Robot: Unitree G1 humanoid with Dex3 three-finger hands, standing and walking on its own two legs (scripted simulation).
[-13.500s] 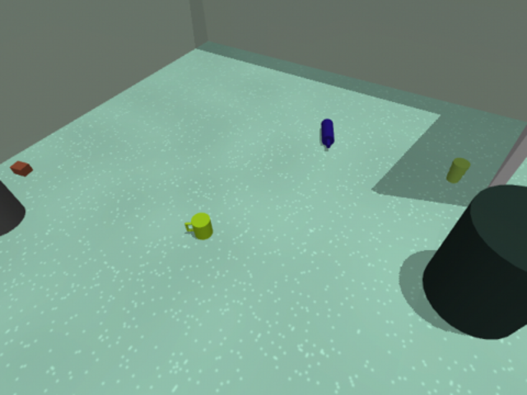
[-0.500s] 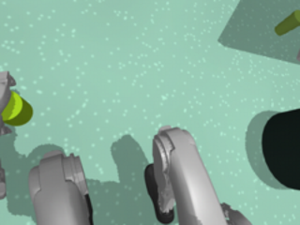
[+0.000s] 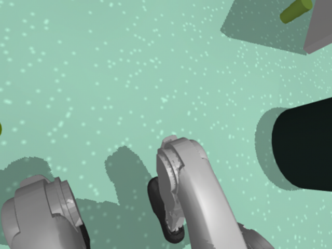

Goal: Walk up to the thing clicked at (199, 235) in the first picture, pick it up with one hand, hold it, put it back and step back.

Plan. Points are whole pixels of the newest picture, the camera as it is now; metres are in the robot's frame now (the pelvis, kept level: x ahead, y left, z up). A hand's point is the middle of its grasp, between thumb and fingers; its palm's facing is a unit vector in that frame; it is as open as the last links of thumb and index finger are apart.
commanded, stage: rest palm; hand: left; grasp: from above
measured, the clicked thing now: out of the picture +0.44 +0.35 -0.25
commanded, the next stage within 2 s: close in 0.20 s
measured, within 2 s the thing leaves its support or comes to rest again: neither
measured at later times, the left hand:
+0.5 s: hand out of the picture +0.43 +0.33 -0.22, palm faces -0.44 -0.16 -0.88, open 13.4 cm
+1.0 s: hand out of the picture +0.43 +0.33 -0.22, palm faces -0.44 -0.15 -0.88, open 12.7 cm
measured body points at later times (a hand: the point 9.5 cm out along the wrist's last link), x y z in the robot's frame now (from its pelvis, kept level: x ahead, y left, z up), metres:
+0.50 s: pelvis +0.00 +0.00 +0.00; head +0.26 +0.12 +0.35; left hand +0.45 +0.33 -0.17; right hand +0.06 -0.26 -0.07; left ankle +0.06 +0.14 -0.27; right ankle +0.10 -0.12 -0.26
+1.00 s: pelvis +0.00 +0.01 +0.00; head +0.25 +0.12 +0.35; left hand +0.45 +0.33 -0.17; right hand +0.05 -0.25 -0.07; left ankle +0.06 +0.14 -0.27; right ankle +0.10 -0.12 -0.26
